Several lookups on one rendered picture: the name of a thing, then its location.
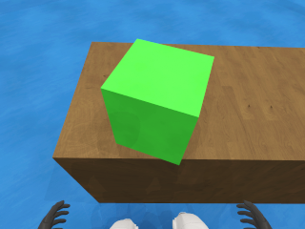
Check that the left robot thigh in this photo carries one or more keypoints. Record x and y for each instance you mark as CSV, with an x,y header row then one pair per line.
x,y
124,224

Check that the right robot thigh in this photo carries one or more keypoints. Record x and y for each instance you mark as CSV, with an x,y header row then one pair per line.
x,y
188,221

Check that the robot left hand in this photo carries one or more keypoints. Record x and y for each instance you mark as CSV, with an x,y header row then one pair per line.
x,y
49,220

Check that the carton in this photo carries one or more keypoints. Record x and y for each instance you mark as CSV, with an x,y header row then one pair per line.
x,y
154,97

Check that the pedestal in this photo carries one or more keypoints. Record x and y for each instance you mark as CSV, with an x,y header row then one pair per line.
x,y
248,142

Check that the robot thigh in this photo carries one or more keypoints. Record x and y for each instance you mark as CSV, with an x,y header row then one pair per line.
x,y
188,221
124,224

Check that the robot right hand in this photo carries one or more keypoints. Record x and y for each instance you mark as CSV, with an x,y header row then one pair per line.
x,y
258,220

